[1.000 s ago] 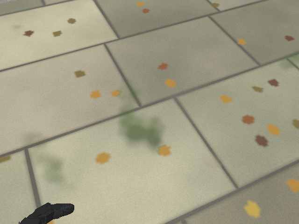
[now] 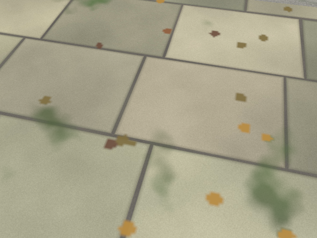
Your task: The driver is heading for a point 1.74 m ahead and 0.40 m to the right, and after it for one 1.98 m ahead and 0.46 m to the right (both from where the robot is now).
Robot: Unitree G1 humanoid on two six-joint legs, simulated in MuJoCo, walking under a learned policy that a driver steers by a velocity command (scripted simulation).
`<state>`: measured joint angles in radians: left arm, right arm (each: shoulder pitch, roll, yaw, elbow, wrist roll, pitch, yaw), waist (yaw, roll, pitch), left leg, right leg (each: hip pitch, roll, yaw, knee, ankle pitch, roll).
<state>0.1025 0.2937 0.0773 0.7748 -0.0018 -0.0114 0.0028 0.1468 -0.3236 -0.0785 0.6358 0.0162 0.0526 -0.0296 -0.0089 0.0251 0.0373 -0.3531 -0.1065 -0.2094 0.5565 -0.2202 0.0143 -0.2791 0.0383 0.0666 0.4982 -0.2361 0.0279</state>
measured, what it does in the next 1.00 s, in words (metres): steps on the spot, turning right: left foot, then right foot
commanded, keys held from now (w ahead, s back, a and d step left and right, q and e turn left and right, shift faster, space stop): e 0.90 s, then q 0.10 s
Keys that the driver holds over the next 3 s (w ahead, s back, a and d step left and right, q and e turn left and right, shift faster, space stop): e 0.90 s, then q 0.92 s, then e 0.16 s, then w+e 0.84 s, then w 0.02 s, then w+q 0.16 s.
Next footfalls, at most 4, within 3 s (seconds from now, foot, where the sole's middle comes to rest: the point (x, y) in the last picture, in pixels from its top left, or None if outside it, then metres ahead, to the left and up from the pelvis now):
0.30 left None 0.02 0.13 -0.77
0.64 right None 0.00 -0.14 -0.77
1.10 left None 0.10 0.07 -0.77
1.64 left None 0.08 0.11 -0.77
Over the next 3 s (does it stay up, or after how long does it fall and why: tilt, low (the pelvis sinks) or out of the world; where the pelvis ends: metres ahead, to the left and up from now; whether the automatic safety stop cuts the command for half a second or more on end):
stays up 0.40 -0.09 -0.01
